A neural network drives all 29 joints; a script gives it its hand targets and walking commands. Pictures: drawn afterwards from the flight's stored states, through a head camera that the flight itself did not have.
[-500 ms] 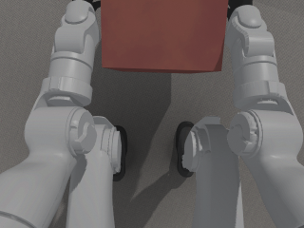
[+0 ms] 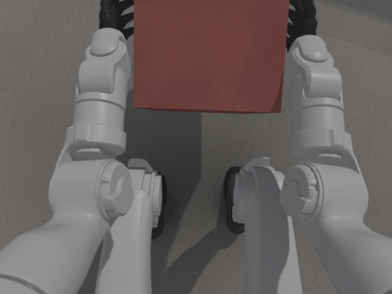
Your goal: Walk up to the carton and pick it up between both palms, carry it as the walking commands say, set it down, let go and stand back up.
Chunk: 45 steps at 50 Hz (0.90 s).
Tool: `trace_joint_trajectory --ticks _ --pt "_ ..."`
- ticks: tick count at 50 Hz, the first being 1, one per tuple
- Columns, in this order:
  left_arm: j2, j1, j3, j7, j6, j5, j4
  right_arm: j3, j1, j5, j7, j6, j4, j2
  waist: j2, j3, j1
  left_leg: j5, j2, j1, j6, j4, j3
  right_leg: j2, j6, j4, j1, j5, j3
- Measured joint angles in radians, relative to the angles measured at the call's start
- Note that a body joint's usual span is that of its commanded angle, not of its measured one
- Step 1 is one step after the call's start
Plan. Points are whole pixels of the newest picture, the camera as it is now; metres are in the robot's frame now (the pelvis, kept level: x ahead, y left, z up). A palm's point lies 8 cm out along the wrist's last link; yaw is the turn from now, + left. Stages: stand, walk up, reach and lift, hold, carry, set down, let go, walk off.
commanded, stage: reach and lift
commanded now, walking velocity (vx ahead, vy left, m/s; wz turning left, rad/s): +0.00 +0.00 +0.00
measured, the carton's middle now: (205, 34) +0.55 -0.03 -0.17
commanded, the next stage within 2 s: none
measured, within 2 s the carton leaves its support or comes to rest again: neither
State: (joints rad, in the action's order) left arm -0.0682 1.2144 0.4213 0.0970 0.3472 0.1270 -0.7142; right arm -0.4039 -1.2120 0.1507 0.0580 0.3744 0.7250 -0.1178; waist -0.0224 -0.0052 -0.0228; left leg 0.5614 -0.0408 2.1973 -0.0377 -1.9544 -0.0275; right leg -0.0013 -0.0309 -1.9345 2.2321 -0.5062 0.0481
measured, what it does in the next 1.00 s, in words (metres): rises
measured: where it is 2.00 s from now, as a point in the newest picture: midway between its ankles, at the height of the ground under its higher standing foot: (195, 213)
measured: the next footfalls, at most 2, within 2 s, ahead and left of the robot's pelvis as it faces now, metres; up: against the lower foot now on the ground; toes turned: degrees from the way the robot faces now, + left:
none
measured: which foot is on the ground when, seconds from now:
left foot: down 0.00-1.00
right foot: down 0.00-1.00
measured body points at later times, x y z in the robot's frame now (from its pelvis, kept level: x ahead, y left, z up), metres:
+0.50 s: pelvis +0.00 +0.00 +0.05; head +0.29 -0.02 +0.39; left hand +0.53 +0.12 -0.04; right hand +0.51 -0.18 -0.04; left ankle +0.10 +0.13 -0.40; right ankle +0.11 -0.13 -0.40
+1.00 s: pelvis +0.01 +0.00 +0.10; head +0.26 -0.02 +0.48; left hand +0.51 +0.13 +0.04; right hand +0.49 -0.18 +0.04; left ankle +0.10 +0.13 -0.40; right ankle +0.11 -0.13 -0.40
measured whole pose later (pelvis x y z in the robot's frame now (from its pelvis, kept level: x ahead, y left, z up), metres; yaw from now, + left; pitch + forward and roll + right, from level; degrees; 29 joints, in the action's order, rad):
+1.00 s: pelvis +0.01 +0.00 +0.10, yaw -1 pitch +43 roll +1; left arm 0.03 0.99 0.48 0.03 0.41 0.23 -0.63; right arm -0.47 -0.98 0.25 0.02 0.44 0.62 0.01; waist -0.02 -0.18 -0.01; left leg 0.50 -0.03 1.86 -0.03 -1.61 -0.04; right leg 0.00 -0.02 -1.59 1.88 -0.45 0.03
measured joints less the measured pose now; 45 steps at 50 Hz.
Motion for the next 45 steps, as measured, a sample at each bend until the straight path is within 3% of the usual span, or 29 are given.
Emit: trace_joint_trajectory --ticks 45 --pt "0.092 -0.192 0.06 -0.06 0.062 0.1 0.072 -0.068 0.204 0.101 -0.04 0.066 -0.095 0.115 0.004 -0.163 0.008 -0.059 0.006 -0.296 0.002 0.307 -0.015 0.0 0.008 0.308 -0.302 0.053 -0.014"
